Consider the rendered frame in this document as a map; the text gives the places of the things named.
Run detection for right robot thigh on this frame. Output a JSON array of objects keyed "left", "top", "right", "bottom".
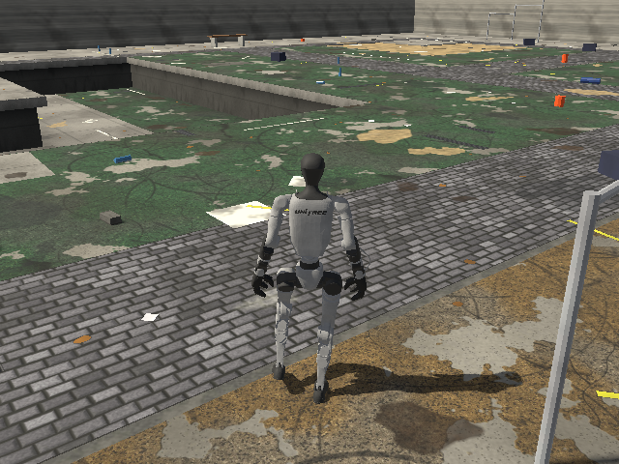
[{"left": 317, "top": 271, "right": 342, "bottom": 344}]

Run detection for right robot foot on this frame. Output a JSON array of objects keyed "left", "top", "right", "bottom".
[{"left": 313, "top": 379, "right": 328, "bottom": 404}]

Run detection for robot left forearm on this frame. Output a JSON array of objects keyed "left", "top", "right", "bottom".
[{"left": 254, "top": 233, "right": 274, "bottom": 276}]

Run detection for right robot hand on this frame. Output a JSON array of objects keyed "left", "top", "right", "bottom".
[{"left": 344, "top": 276, "right": 367, "bottom": 301}]

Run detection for robot left upper arm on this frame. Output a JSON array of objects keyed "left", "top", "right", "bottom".
[{"left": 265, "top": 194, "right": 292, "bottom": 248}]

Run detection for left robot hand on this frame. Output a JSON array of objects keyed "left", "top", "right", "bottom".
[{"left": 251, "top": 274, "right": 274, "bottom": 298}]

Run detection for robot right forearm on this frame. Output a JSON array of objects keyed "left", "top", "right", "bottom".
[{"left": 346, "top": 236, "right": 366, "bottom": 279}]

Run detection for robot right upper arm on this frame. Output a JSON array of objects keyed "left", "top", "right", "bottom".
[{"left": 332, "top": 195, "right": 356, "bottom": 250}]

